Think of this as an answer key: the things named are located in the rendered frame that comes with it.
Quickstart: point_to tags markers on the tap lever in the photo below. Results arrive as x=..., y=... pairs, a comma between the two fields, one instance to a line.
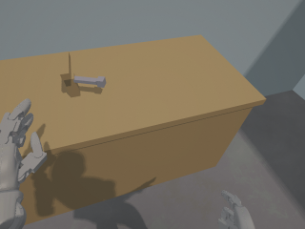
x=100, y=81

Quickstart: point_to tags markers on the counter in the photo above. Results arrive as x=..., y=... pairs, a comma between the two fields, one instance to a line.
x=170, y=108

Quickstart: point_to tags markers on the robot left forearm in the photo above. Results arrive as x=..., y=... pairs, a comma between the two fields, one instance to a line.
x=12, y=214

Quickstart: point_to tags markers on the left robot hand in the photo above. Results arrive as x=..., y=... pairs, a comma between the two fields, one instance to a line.
x=13, y=127

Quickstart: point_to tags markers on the right robot hand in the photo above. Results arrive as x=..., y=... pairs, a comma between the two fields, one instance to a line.
x=240, y=218

